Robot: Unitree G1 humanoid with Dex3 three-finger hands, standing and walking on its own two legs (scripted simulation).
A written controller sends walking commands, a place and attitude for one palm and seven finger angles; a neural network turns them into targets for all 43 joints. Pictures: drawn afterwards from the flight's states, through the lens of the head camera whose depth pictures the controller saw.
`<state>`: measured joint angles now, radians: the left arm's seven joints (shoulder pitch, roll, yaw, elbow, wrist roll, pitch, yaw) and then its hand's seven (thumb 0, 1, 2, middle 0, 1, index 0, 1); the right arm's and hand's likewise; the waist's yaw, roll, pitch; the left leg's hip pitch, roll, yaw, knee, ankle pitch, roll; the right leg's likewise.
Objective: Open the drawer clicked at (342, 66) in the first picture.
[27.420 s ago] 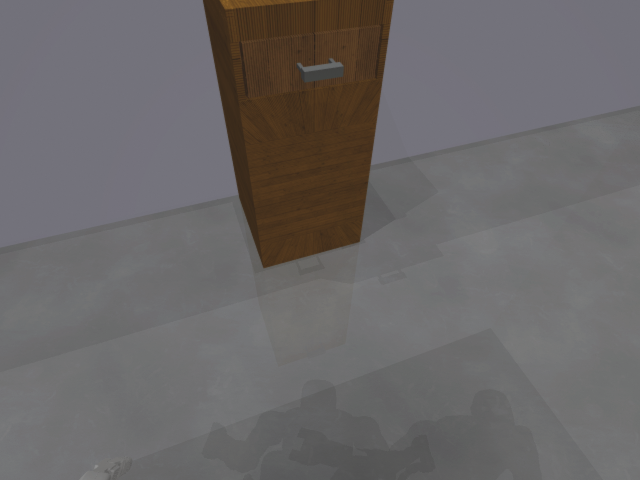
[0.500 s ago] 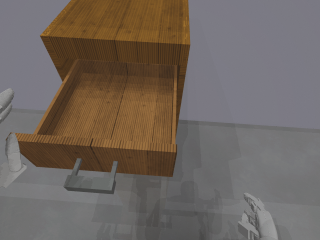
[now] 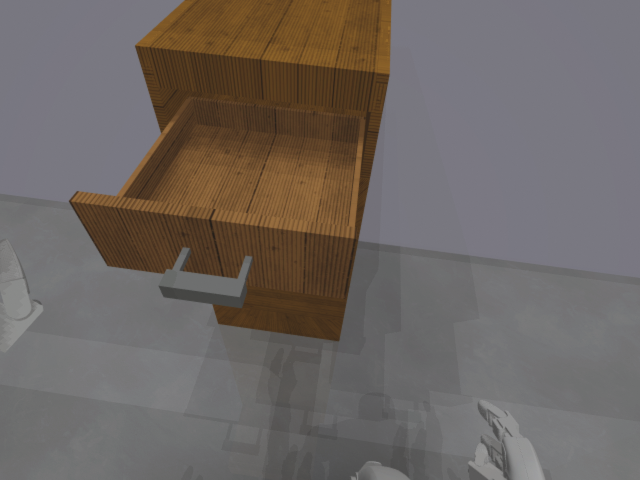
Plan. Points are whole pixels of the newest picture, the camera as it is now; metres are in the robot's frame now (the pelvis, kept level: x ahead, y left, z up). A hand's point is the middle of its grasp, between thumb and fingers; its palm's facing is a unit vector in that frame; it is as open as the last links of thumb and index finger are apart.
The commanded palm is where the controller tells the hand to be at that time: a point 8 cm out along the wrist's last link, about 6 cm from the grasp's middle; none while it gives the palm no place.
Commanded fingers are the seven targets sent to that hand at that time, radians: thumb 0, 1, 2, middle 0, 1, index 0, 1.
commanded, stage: step back with the hand held close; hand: left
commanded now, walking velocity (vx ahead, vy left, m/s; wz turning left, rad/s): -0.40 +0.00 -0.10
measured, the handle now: (210, 273) +0.37 +0.17 +0.04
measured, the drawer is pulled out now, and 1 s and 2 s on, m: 0.30 0.30 0.30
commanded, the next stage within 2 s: stop stepping back and stand still in 0.20 s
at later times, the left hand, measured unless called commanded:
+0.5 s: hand out of the picture +0.07 +0.20 +0.21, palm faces +0.32 -0.81 -0.49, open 7.4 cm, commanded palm +0.01 +0.25 +0.23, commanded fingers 0.00 0.90 0.90 -0.20 -0.30 -0.20 -0.30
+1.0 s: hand out of the picture +0.00 +0.19 +0.23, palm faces +0.36 -0.80 -0.49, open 7.4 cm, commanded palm -0.05 +0.24 +0.23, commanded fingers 0.00 0.90 0.90 -0.20 -0.30 -0.20 -0.30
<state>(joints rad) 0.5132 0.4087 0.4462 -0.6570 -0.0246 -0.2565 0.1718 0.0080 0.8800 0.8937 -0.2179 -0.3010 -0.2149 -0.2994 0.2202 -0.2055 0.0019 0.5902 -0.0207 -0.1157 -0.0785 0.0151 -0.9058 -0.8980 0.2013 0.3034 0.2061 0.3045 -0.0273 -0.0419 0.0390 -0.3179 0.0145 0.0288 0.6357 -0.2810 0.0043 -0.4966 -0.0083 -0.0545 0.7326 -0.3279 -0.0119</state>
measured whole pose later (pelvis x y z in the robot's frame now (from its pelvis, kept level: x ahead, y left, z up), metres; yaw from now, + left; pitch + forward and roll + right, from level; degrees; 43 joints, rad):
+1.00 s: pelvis -0.19 -0.04 +0.02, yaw -2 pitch -1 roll +0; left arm 0.61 0.45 0.45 -0.69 -0.02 -0.23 0.15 0.01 0.88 0.89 -0.22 -0.30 -0.21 -0.30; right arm 0.27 -0.18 0.01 0.62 0.00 -0.15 -0.05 0.01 -0.91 -0.90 0.20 0.30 0.20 0.30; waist -0.04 -0.03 -0.02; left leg -0.24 0.03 0.05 0.50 -0.25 0.01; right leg -0.43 0.01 -0.08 0.83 -0.41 0.00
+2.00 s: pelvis -0.21 -0.05 +0.02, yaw +1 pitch -2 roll +0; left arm 0.29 0.22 0.01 1.11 0.01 0.02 0.02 0.00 0.91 0.89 -0.20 -0.30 -0.20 -0.30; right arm 0.26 -0.18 -0.01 1.08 -0.01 0.03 -0.01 0.01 -0.91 -0.90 0.20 0.30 0.20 0.30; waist 0.00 0.04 0.09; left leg -0.21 0.01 0.02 0.42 -0.17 0.00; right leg -0.18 0.01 0.01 0.41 -0.20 0.00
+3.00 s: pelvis -0.20 -0.06 +0.03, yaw +0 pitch -2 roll +0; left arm 0.13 0.28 0.03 1.13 0.01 -0.01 0.01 0.00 0.90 0.89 -0.21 -0.30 -0.20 -0.30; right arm 0.14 -0.27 -0.03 1.10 -0.02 0.01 -0.01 0.01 -0.91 -0.90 0.20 0.30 0.20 0.30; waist -0.01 0.02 0.10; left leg -0.16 0.03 0.02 0.34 -0.15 -0.02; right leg -0.13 0.03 0.02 0.34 -0.18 -0.02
